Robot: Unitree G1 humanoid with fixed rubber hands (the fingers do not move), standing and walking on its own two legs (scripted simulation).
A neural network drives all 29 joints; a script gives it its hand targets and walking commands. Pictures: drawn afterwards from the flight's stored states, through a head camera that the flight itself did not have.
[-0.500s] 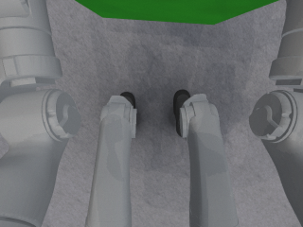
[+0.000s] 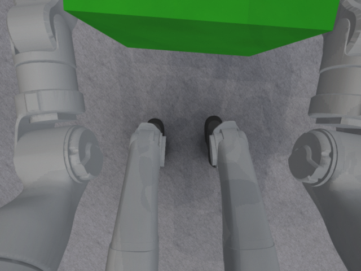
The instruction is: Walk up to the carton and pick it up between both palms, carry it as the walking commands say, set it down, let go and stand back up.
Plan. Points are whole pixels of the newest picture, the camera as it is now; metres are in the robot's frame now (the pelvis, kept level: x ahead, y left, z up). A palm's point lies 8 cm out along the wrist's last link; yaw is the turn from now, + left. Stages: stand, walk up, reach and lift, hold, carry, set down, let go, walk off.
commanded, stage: reach and lift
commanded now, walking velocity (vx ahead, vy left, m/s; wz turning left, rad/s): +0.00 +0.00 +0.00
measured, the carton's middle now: out of the picture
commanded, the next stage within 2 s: none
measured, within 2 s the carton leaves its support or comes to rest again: neither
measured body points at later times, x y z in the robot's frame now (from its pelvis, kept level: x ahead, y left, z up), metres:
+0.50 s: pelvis +0.01 -0.01 +0.06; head +0.33 -0.01 +0.37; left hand +0.54 +0.18 -0.03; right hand +0.53 -0.21 -0.03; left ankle +0.14 +0.12 -0.55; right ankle +0.15 -0.13 -0.55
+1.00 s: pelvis +0.09 +0.00 +0.13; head +0.28 +0.00 +0.54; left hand +0.52 +0.18 +0.08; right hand +0.51 -0.21 +0.08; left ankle +0.14 +0.12 -0.55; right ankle +0.15 -0.13 -0.55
